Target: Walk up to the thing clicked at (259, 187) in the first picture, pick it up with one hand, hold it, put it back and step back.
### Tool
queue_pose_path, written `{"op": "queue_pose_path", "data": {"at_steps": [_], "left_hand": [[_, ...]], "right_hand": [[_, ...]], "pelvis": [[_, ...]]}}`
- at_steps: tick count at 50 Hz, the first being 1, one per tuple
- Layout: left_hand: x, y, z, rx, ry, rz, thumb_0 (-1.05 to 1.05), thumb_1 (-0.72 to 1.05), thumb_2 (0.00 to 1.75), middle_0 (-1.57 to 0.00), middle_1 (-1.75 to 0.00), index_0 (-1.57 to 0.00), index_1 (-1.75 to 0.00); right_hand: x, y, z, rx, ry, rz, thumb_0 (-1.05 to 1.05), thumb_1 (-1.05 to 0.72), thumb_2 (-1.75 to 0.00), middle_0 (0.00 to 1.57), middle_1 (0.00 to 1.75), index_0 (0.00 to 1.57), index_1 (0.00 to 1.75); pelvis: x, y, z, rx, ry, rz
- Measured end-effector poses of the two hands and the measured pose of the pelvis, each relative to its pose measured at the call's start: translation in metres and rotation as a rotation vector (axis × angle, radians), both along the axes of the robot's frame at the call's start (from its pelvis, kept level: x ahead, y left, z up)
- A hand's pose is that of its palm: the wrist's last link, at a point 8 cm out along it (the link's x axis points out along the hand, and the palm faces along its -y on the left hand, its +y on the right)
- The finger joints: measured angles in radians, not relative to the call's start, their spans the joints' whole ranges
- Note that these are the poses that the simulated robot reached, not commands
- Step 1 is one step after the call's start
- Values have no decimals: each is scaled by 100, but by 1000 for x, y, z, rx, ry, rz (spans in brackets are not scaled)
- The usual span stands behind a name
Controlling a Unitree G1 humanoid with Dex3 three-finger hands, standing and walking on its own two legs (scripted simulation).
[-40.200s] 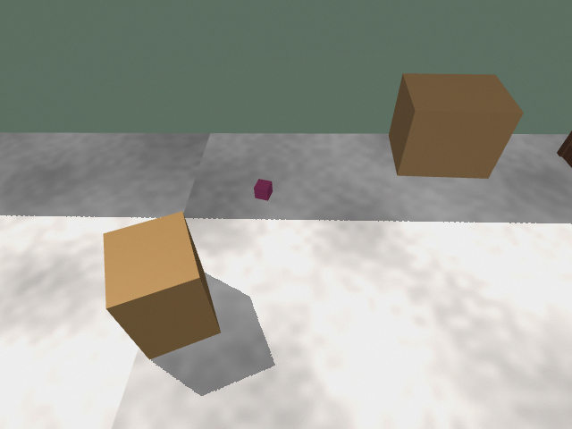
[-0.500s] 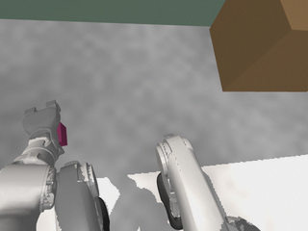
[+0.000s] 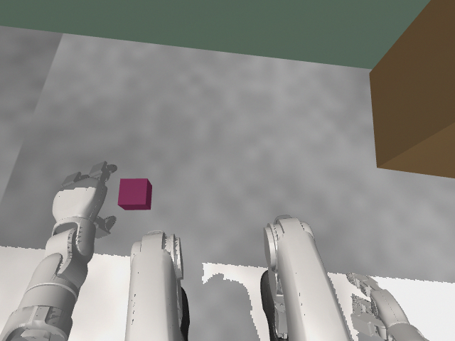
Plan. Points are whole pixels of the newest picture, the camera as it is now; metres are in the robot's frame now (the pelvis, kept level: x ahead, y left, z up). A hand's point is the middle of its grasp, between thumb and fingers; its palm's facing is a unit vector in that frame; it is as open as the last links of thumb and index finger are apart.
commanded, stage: home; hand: left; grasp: from above
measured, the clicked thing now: (136, 194) +0.46 +0.23 -0.36
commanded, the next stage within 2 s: none
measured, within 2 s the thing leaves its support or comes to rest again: neither
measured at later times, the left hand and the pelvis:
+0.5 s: hand (59, 288) +0.24 +0.19 +0.10, palm faces -0.10 -0.91 -0.41, open 7.5 cm; pelvis +0.02 -0.01 +0.18, yaw +3 degrees
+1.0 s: hand out of the picture +0.22 +0.19 +0.28, palm faces +0.14 -0.97 -0.21, open 7.7 cm; pelvis +0.07 +0.00 +0.32, yaw +4 degrees
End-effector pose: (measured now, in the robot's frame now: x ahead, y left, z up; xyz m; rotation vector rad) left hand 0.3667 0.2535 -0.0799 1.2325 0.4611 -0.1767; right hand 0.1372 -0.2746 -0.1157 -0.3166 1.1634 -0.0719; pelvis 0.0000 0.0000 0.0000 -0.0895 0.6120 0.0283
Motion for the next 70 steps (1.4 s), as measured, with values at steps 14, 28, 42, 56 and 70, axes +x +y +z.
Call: {"op": "queue_pose_path", "data": {"at_steps": [14,28,42,56,70], "left_hand": [[-95,-21,111,-424,57,256,0,67,85,-21,-34,-21,-34],[-139,-23,239,-704,118,592,1,88,89,-21,-30,-21,-30],[-158,-22,352,-866,109,781,1,90,89,-20,-30,-21,-29],[-171,-17,378,-884,128,795,1,81,84,-19,-28,-19,-28],[-166,-17,376,-883,122,781,1,75,80,-18,-27,-19,-27]], "right_hand": [[75,20,119,27,-301,43,0,-90,-90,20,30,20,30],[74,37,238,42,-402,-50,1,-90,-90,20,30,20,30],[61,32,345,-32,-482,-110,1,-90,-90,20,30,20,30],[102,41,382,-25,-640,-46,1,-90,-90,20,30,20,30],[105,43,379,-27,-620,-22,1,-90,-90,20,30,20,30]], "pelvis": [[-2,-9,94,31,-71,11],[24,-8,204,44,-199,28],[61,-6,297,51,-369,49],[73,-3,318,64,-436,60],[74,-3,318,63,-441,60]]}}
